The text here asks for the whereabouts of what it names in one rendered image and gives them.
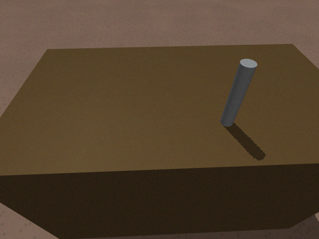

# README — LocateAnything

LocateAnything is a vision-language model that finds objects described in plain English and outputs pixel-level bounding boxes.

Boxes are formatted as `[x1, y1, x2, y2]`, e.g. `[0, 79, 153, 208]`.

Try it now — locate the can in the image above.
[220, 59, 257, 126]

